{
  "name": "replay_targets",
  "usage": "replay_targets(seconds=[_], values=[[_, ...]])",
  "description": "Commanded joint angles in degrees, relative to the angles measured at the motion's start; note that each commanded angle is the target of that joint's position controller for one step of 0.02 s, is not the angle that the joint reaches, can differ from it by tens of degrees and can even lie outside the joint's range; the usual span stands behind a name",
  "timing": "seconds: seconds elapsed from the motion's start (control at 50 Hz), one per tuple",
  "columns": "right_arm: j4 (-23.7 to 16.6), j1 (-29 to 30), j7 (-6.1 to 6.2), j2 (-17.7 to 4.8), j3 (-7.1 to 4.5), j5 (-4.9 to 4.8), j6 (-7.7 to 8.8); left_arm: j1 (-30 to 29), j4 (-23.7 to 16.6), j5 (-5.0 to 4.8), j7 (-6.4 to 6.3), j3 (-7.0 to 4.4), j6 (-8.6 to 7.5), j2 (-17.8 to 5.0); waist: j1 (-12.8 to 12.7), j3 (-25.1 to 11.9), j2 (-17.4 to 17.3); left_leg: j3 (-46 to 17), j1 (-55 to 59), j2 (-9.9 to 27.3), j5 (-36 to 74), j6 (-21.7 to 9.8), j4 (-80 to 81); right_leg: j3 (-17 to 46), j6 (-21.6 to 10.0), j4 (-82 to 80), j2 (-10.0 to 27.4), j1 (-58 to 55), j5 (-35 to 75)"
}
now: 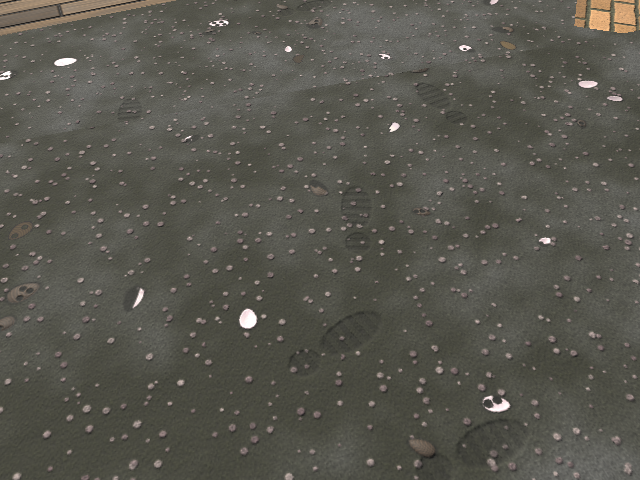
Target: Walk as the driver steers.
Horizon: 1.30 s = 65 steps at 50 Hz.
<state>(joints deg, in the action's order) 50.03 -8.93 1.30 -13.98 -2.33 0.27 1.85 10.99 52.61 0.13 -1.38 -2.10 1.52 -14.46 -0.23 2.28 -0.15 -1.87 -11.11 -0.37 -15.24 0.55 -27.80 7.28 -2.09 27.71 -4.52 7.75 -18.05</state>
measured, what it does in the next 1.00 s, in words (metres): walks ahead: right foot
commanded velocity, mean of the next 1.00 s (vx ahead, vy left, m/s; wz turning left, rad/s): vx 0.30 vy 0.00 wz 0.00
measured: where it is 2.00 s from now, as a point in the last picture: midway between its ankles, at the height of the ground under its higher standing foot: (282, 368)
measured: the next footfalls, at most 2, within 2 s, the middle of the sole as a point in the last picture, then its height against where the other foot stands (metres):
right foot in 0.86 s outside the picture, level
left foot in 1.42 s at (254, 406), level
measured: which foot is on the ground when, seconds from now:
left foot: down 0.00-0.88, up 0.90-1.00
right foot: down 0.00-0.46, up 0.48-0.84, down 0.86-1.00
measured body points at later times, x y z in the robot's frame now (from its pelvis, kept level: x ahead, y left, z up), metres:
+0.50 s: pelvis +0.06 +0.04 -0.01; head +0.06 +0.05 +0.44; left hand +0.07 +0.30 -0.15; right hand +0.11 -0.24 -0.14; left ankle +0.00 +0.13 -0.74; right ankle -0.03 -0.10 -0.71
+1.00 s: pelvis +0.29 +0.00 +0.00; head +0.31 +0.00 +0.44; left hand +0.43 +0.26 -0.12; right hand +0.31 -0.27 -0.14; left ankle +0.16 +0.13 -0.64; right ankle +0.36 -0.09 -0.74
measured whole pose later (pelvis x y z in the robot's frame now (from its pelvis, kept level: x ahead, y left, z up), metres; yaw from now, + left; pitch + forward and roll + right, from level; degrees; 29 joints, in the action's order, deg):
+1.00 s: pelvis +0.29 +0.00 +0.00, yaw +1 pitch +0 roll -1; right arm 55.7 -19.5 -0.1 -15.4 -1.5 -1.5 5.6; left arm 7.3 48.6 -0.2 2.0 -2.5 -5.3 -14.8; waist 1.2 2.8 -1.3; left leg -2.9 -18.2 1.4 -21.6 -3.4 -67.7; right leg -3.1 -3.9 26.1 -3.3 18.7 -7.5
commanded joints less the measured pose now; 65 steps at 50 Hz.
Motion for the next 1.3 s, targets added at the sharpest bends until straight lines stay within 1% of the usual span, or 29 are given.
replay_targets(seconds=[0.02,0.16,0.2,0.26,0.3,0.36,0.4,0.44,0.46,0.48,0.5,0.54,0.56,0.6,0.68,0.76,0.82,0.86,0.88,0.9,0.92,0.94,0.96,0.98,1.0,1.06,1.12,1.2,1.3], values=[[-1.52,0.67,0.23,-7.26,-1.51,-0.04,0.54,0.73,-1.03,-0.03,-0.31,-1.24,-0.62,-6.08,0.05,-2.48,0.46,-2.93,4.11,3.14,15.68,-1.67,2.73,3.25,-0.51,-4.04,4.32,2.64,16.54],[1.88,0.43,0.36,-6.89,-1.15,-0.04,0.17,0.89,1.72,-0.06,-0.53,-1.08,-1.03,-6.00,0.16,-1.53,0.23,-2.55,3.90,2.34,12.92,-1.61,3.66,2.79,-0.22,-4.86,4.35,2.88,14.67],[3.25,-0.55,0.46,-6.46,-1.05,-0.26,-0.08,2.24,3.00,-0.41,-0.66,-1.12,-0.99,-5.90,0.10,-1.82,0.59,-0.98,3.25,0.23,-1.99,-2.06,3.04,1.96,-1.20,-5.28,3.10,3.78,-0.08],[3.13,0.01,0.59,-6.41,-0.83,-1.21,0.91,2.91,2.51,-1.37,-0.74,-1.29,-2.19,-6.70,-0.47,5.39,0.94,-3.66,-4.47,0.28,-23.48,-4.94,2.59,4.98,-4.52,-6.39,4.36,10.28,-24.34],[2.94,-0.16,0.17,-6.17,-0.67,-1.82,2.90,4.54,2.70,-1.94,-0.46,-1.35,-4.12,-6.97,-0.77,7.32,2.40,-5.12,-7.17,1.21,-21.52,-6.09,0.80,9.07,-6.54,-7.49,7.33,9.75,-24.76],[1.59,2.03,-1.00,-4.62,-0.36,-1.97,5.33,8.14,3.43,-1.98,0.22,-1.99,-5.73,-8.93,-1.65,6.07,7.97,-0.53,-12.86,-1.42,-10.67,-5.39,-6.67,19.50,-10.62,-12.95,13.56,1.56,-20.64],[1.81,-0.22,-1.63,-4.71,-0.29,-2.26,6.12,6.64,2.42,-1.93,0.62,-2.15,-5.90,-9.77,0.50,6.07,9.82,0.63,-11.91,-0.82,-7.39,-6.06,-6.34,23.29,-12.18,-12.68,16.86,0.87,-10.51],[5.23,-9.22,-2.01,-6.53,-1.03,-2.24,6.35,1.07,-0.24,-1.87,0.85,-1.73,-6.01,-8.21,5.12,3.39,5.91,-2.14,0.50,-0.24,-2.59,-7.31,0.41,13.95,-8.54,-4.22,12.11,6.12,6.36],[8.16,-17.56,-2.10,-10.79,-2.59,-2.28,6.46,-3.21,-2.79,-1.66,1.01,-1.23,-6.74,-6.44,8.11,0.37,-3.90,-12.39,14.35,4.34,3.67,-9.91,5.82,2.88,-4.25,11.01,4.22,15.79,17.45],[10.18,-25.53,-2.36,-15.06,-3.96,-1.57,6.02,-3.20,-3.92,-0.95,1.25,-0.99,-7.89,-5.47,10.11,-2.83,-16.10,-29.83,29.33,14.74,13.22,-14.77,11.12,-3.23,-0.13,29.32,-1.41,31.21,4.10],[9.63,-22.34,-2.73,-10.10,-2.27,-0.72,5.85,-1.60,-3.84,-1.48,1.44,-1.15,-8.41,-6.94,6.87,-1.06,-11.05,-33.09,29.01,19.91,19.38,-15.87,10.90,-1.07,-0.26,36.85,0.58,38.71,-12.82],[7.71,-17.20,-2.99,-6.40,-0.88,-0.37,5.55,-0.73,-3.26,-2.90,1.88,-0.98,-8.05,-5.95,3.59,2.41,-3.53,-24.00,24.99,18.57,23.78,-14.79,11.64,-1.39,-1.49,42.41,5.91,42.12,-7.35],[7.57,-15.96,-3.03,-5.89,-0.40,-0.73,5.12,-2.17,-3.86,-2.50,1.99,-1.09,-7.84,-5.60,3.01,3.74,-2.34,-19.30,22.99,17.22,26.23,-13.38,12.91,-3.11,-1.41,39.95,8.06,42.81,-3.79],[7.65,-16.04,-2.60,-4.97,0.27,-0.59,4.06,-4.46,-5.03,-1.42,2.43,-1.05,-7.40,-4.21,2.90,3.28,-4.45,-12.90,18.43,13.18,27.58,-11.36,15.79,-6.23,0.04,34.82,9.48,38.44,1.72],[7.04,-16.00,-0.62,-8.02,0.10,-0.16,3.21,-14.43,-9.76,-1.03,2.91,0.51,-7.25,-0.66,4.41,5.73,-4.18,-5.77,6.83,8.79,25.47,-10.64,21.06,-10.81,2.86,14.54,6.94,28.24,14.27],[7.99,-18.45,-0.21,-9.79,-0.59,-1.25,3.70,-18.28,-12.44,-1.85,3.16,0.12,-7.04,-3.39,3.73,6.35,-6.03,-5.74,8.71,11.98,24.50,-10.40,22.82,-9.37,1.12,3.97,5.51,22.23,19.93],[7.43,-17.01,-0.22,-10.55,-1.16,-0.96,3.06,-13.90,-12.09,-1.71,3.27,-1.43,-7.24,-6.94,-0.52,1.09,-6.68,-4.35,15.70,13.74,45.85,-8.50,14.02,-9.46,-2.00,2.64,3.50,15.71,16.79],[6.39,-15.68,-0.36,-10.10,-0.97,-0.09,1.97,1.31,-7.68,-1.90,2.63,-3.56,-6.79,-10.36,-8.06,-8.50,-6.84,-1.97,11.51,10.53,55.23,-6.33,-4.91,-10.17,-5.26,2.02,2.46,-3.85,15.78],[4.94,-16.51,-0.49,-8.05,-0.06,1.10,2.00,11.65,-5.53,-1.14,2.00,-4.49,-6.43,-13.99,-10.63,-16.49,-0.13,-0.91,-1.69,7.04,36.37,-5.30,-22.57,2.62,-8.89,3.70,13.33,-21.62,13.09],[5.49,-25.26,-1.25,0.77,2.14,0.03,2.99,14.39,-3.93,-0.39,2.81,-4.46,-6.41,-15.54,-5.21,-25.80,16.61,-2.24,-19.98,-3.74,-13.76,-2.58,-42.39,31.57,-18.27,-4.79,27.12,-35.65,-2.42],[5.25,-19.70,-1.68,-6.27,0.67,-1.49,4.37,11.91,-4.02,-0.81,3.04,-2.96,-6.61,-9.64,-7.04,-18.83,10.03,-7.43,-25.46,-1.37,-17.07,-4.04,-48.65,35.38,-15.72,-11.58,24.82,-28.97,-9.32],[2.71,-13.52,-1.86,-9.35,-0.40,-3.09,5.18,5.73,-4.94,-0.98,2.97,-2.39,-6.95,-8.33,-5.14,-8.66,7.95,-5.30,-28.94,1.59,-11.67,-4.84,-48.85,26.56,-13.58,-13.68,23.50,-19.07,-7.53],[1.95,-10.59,-1.51,-9.11,-0.37,-2.93,5.48,1.05,-5.78,-0.66,3.17,-2.09,-7.32,-7.69,-3.16,-4.27,2.24,-4.02,-26.53,4.53,-6.30,-4.71,-46.31,20.11,-12.63,-15.74,21.51,-9.92,-0.77],[1.90,-9.90,-1.21,-8.50,-0.75,-2.14,5.25,-1.31,-6.12,-0.03,3.45,-1.80,-7.64,-6.74,-1.26,-2.13,1.01,-3.36,-24.29,6.33,-3.27,-4.25,-43.78,14.98,-12.06,-17.13,19.41,-3.63,4.90],[2.12,-11.69,-1.15,-7.32,-0.78,-1.74,4.60,-2.43,-5.99,0.53,3.54,-1.49,-7.85,-5.87,0.87,-2.37,2.68,-3.75,-20.74,7.94,-1.47,-3.95,-42.31,11.38,-11.67,-18.79,17.73,0.25,7.12],[1.44,-11.57,-0.78,-5.36,-0.66,-1.13,2.86,-1.60,-4.53,-0.27,3.57,-1.46,-8.31,-6.11,2.47,-0.60,3.91,-2.37,-19.78,9.43,-0.19,-2.09,-36.59,5.56,-12.42,-22.52,16.17,6.46,8.67],[-1.24,-5.18,-0.56,-5.77,-0.70,-0.60,2.47,1.45,-3.16,0.20,2.36,-2.13,-8.38,-8.73,1.10,1.25,3.12,-2.15,-25.86,10.42,8.34,-0.04,-28.14,2.16,-12.68,-24.39,16.58,5.48,9.97],[-3.42,1.69,-1.43,-4.81,-0.25,-0.95,3.02,4.22,-1.97,-0.06,1.39,-2.28,-8.06,-9.93,-1.50,1.47,2.15,-0.42,-25.05,8.55,19.57,-0.05,-14.96,-5.11,-10.10,-24.27,15.41,2.42,14.12],[-7.67,9.00,-3.09,-4.79,0.19,-1.60,3.07,8.55,0.25,-0.73,1.27,-2.62,-6.82,-10.62,-4.01,2.88,1.78,0.15,-27.90,6.83,17.99,-2.02,-7.27,-8.91,-8.41,-21.69,18.77,-8.52,15.59]])
Keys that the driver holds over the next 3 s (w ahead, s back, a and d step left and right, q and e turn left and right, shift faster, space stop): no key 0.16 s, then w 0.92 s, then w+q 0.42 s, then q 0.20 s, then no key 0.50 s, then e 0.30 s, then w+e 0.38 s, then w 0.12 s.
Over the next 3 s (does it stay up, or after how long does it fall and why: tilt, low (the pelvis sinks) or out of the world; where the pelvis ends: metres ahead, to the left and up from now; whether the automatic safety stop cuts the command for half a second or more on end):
stays up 0.89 0.20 0.01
